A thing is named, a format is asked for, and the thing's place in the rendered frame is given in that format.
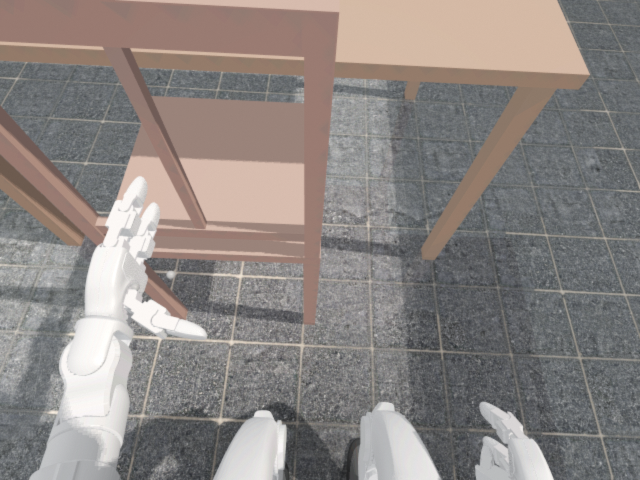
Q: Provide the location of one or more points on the robot left hand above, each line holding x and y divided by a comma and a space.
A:
117, 264

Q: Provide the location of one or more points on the table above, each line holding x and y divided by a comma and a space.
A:
523, 43

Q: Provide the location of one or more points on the left robot forearm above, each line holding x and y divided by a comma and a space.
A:
88, 432

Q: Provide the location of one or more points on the robot right hand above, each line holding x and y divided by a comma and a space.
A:
523, 460

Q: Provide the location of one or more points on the robot right shin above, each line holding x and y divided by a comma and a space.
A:
370, 472

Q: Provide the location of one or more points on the chair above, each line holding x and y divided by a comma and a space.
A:
235, 180

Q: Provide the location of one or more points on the robot left thigh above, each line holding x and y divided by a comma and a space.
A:
257, 450

